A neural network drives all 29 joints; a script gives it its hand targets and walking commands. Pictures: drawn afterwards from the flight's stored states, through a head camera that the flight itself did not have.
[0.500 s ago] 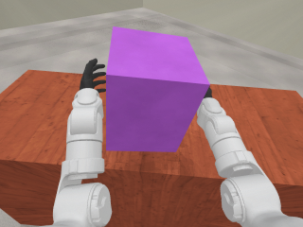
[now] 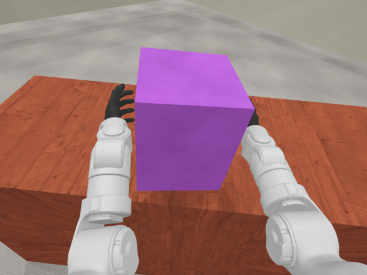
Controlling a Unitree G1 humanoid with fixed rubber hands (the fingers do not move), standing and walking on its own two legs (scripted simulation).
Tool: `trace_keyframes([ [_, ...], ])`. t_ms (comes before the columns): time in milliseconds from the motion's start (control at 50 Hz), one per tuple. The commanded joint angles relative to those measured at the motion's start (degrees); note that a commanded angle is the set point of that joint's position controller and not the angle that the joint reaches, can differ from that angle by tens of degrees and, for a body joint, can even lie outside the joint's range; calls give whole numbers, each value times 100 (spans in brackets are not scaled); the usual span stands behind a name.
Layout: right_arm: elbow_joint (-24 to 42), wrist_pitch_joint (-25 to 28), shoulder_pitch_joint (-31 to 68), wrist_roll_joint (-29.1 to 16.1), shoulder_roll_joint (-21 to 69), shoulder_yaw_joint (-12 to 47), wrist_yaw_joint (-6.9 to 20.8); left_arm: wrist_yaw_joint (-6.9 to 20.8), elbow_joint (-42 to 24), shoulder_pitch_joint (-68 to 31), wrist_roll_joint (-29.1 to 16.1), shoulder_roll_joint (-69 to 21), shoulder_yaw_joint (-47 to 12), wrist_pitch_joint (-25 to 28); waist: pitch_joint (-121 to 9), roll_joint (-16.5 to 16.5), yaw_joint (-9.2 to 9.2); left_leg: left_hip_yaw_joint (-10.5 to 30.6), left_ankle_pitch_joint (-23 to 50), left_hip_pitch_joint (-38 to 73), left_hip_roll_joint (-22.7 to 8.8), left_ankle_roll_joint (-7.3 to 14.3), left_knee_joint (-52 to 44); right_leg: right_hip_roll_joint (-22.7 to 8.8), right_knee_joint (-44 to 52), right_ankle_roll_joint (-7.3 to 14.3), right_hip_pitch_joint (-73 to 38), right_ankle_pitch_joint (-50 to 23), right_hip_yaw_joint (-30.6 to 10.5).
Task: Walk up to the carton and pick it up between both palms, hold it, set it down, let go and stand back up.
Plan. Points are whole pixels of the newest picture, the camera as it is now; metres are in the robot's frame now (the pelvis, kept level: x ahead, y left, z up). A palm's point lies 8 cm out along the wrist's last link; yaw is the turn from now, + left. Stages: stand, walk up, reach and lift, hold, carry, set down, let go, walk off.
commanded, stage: set down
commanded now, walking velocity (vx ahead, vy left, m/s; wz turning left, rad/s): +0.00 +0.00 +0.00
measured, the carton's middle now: (182, 122) +0.43 +0.03 +0.14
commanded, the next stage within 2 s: none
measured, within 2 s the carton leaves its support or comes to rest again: rests again in 1.34 s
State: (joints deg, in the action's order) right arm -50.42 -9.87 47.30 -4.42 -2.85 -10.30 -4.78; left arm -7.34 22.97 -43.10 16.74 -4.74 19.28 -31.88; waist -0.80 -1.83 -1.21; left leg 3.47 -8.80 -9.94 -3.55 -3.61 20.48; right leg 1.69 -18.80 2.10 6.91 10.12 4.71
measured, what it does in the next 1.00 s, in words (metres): stands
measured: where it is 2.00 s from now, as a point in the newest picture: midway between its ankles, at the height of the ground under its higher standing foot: outside the picture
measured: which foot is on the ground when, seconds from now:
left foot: down 0.00-1.00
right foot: down 0.00-1.00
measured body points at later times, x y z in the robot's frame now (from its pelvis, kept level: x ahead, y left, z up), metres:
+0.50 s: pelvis +0.01 -0.01 +0.00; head +0.02 +0.00 +0.45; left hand +0.40 +0.17 +0.13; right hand +0.45 -0.12 +0.12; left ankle +0.03 +0.16 -0.75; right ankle +0.00 -0.09 -0.75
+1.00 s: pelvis +0.01 -0.01 +0.00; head +0.04 -0.01 +0.45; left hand +0.41 +0.16 +0.09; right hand +0.46 -0.13 +0.08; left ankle +0.03 +0.16 -0.75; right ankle +0.00 -0.09 -0.75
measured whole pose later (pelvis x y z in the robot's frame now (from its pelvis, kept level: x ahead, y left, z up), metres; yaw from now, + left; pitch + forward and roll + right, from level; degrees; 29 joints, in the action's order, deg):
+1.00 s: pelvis +0.01 -0.01 +0.00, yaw -2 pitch +8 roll -1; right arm -62.8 2.1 47.8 2.4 -6.5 -12.9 0.3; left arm -12.5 32.4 -38.0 15.7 -9.7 19.9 -17.5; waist -5.8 0.0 -6.8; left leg 1.6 -7.3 -18.6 -4.8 -4.5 17.8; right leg 2.9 -17.3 2.8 17.0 8.5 2.9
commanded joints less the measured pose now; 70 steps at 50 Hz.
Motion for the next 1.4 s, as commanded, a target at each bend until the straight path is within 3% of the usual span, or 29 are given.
trace_keyframes([
  [0,2209,855,5975,-319,2844,1398,721,778,-758,-4154,-914,-3332,-2555,405,-3942,347,0,-407,1752,1446,392,171,87,41,124,-365,-685,-1737,1],
  [40,2362,885,6045,-305,2899,1611,693,710,-675,-4024,-898,-3381,-2510,463,-4124,247,-111,-470,2041,1365,431,141,189,84,37,-392,-869,-2233,0],
  [80,1764,807,5909,-226,2734,1353,709,696,-373,-4014,-743,-3235,-2166,489,-3512,280,-60,-483,1757,1190,412,165,-18,85,122,-405,-740,-1882,30],
  [100,1666,798,5680,-165,2725,1345,728,697,-451,-3847,-715,-3165,-2185,492,-3483,261,-209,-487,1584,1132,407,183,-53,71,119,-393,-822,-1753,17],
  [200,1917,983,5753,-348,2735,1563,738,580,-870,-3835,-928,-3390,-2489,659,-4235,228,-154,-485,2501,1448,383,101,232,163,-2,-390,-919,-2707,8],
  [280,1445,883,5524,-115,2709,1357,747,624,-667,-3777,-668,-3229,-2187,663,-3713,122,-214,-493,1924,1008,401,164,0,62,-6,-444,-1029,-2403,-55],
  [300,1393,912,5500,-79,2671,1270,763,613,-721,-3798,-689,-3289,-2238,670,-3681,196,-96,-514,1929,1026,405,143,-30,55,33,-450,-986,-2377,-14],
  [340,1854,1002,5472,-161,2826,1577,729,632,-792,-3514,-708,-3302,-2389,681,-4071,-4,-265,-483,2262,962,426,186,68,-19,-90,-501,-1302,-3308,-127],
  [400,1838,1036,5380,-218,2911,1732,743,625,-914,-3400,-645,-3419,-2357,780,-4298,115,-321,-506,2411,549,452,138,43,-37,-304,-511,-1809,-4083,-223],
  [440,1604,1035,5411,-93,2765,1455,803,588,-886,-3566,-630,-3357,-2346,854,-3992,236,-178,-497,2129,643,410,163,-44,-58,-172,-507,-1504,-3275,-172],
  [480,1265,1063,5397,4,2668,1246,871,513,-810,-3880,-789,-3355,-2456,916,-3993,164,-215,-440,1975,936,327,128,-43,24,-28,-415,-876,-2505,-65],
  [520,1580,1156,5509,24,2652,1351,950,397,-879,-3856,-784,-3424,-2488,988,-4418,144,-422,-492,2146,1010,331,124,28,10,-61,-425,-852,-2720,-117],
  [560,1438,1179,5187,45,2707,1467,885,409,-718,-3443,-692,-3246,-2278,1029,-4368,-14,-374,-595,2348,709,388,76,30,-21,-130,-472,-1320,-3671,-123],
  [620,1043,1164,5259,220,2552,1196,869,499,-327,-3511,-445,-3185,-1879,1076,-3811,-198,-377,-640,1774,268,380,230,-224,-60,-193,-579,-1415,-3311,-174],
  [680,934,1361,5325,378,2627,971,1010,448,-398,-3794,-557,-3438,-2146,1264,-4110,-31,-297,-617,1789,606,345,212,-125,6,-123,-481,-1008,-2704,-44],
  [700,1101,1500,5382,270,2540,1017,1080,359,-694,-3892,-684,-3560,-2329,1384,-4577,108,-388,-575,2222,921,286,120,1,117,-164,-402,-848,-2874,51],
  [720,869,1504,5310,412,2482,957,1106,312,-249,-3799,-645,-3546,-2248,1408,-4509,83,-403,-578,2348,1029,240,90,36,93,-69,-372,-609,-2779,57],
  [760,499,1520,4942,457,2409,895,1088,279,-256,-3455,-537,-3403,-2154,1468,-4342,188,-446,-684,2439,898,264,60,-6,83,-71,-336,-781,-3118,27],
  [900,195,1701,5113,672,2368,601,1177,179,80,-3763,-456,-3418,-1964,1739,-4339,51,-462,-706,2090,735,239,127,-86,85,-43,-361,-606,-2561,2],
  [960,523,1957,5142,619,2516,792,1230,110,-55,-3589,-488,-3451,-1999,2013,-5036,56,-640,-786,2606,498,266,20,79,33,-213,-341,-1057,-3516,-55],
  [980,431,1960,5133,715,2442,810,1225,108,71,-3561,-454,-3415,-1964,2055,-4970,-138,-617,-802,2481,299,274,76,34,39,-275,-390,-1142,-3545,-85],
  [1000,202,1928,5099,872,2488,655,1218,137,214,-3700,-438,-3397,-1926,2085,-4743,-91,-431,-827,2169,63,310,110,-27,-11,-253,-391,-1176,-3381,-54],
  [1020,210,1919,5093,893,2551,646,1227,148,166,-3835,-388,-3296,-1840,2128,-4671,-191,-648,-829,1934,-2,278,163,-107,-25,-312,-450,-1209,-3234,-71],
  [1140,-273,1863,4912,1009,2444,397,1272,87,579,-3744,-358,-3260,-1702,2157,-4528,-201,-634,-811,1874,122,250,210,-206,26,-191,-416,-801,-2791,-98],
  [1220,-169,1943,4784,1089,2427,429,1235,174,769,-3381,-183,-3160,-1314,2182,-4407,-347,-795,-913,1998,-240,310,218,-196,-64,-316,-482,-1391,-3565,-159],
  [1240,-165,1970,4793,1144,2475,416,1221,214,752,-3471,-219,-3149,-1306,2213,-4487,-457,-694,-924,1880,-401,312,246,-215,-64,-353,-504,-1545,-3727,-195],
  [1280,-201,2012,4777,1218,2555,350,1232,239,729,-3470,-170,-3111,-1231,2342,-4516,-505,-831,-902,1766,-662,302,282,-296,-96,-416,-500,-1708,-3786,-234],
  [1300,-315,2005,4745,1281,2560,332,1226,247,850,-3487,-140,-3165,-1211,2359,-4377,-442,-693,-921,1673,-658,316,259,-292,-102,-379,-494,-1637,-3622,-207],
  [1380,-538,2136,4434,1429,2576,190,1242,218,449,-3680,-235,-3301,-1512,2526,-4707,-155,-542,-970,2258,-112,293,122,-151,-49,-352,-426,-1298,-3766,-80],
])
